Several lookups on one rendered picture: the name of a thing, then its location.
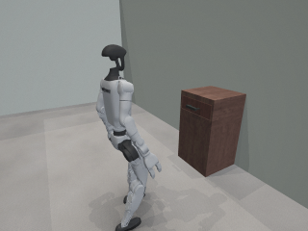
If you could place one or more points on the robot right upper arm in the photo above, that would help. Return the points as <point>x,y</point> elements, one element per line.
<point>125,90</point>

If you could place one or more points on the drawer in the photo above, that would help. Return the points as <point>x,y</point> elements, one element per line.
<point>205,110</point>

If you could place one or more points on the left robot forearm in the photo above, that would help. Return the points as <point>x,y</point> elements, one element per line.
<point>109,127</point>

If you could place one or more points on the right robot forearm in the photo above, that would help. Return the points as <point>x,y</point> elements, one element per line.
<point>134,135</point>

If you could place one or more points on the robot right hand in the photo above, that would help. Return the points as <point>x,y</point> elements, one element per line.
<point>149,162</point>

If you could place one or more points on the cabinet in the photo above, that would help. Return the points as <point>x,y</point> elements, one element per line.
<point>210,145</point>

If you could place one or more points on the robot torso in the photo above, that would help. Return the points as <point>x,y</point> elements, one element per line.
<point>111,105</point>

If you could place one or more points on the robot left upper arm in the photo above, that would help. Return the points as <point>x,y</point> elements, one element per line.
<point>100,107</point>

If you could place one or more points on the right robot shin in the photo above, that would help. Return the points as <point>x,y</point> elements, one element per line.
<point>133,202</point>

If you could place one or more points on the handle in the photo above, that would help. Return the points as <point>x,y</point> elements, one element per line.
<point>191,107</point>

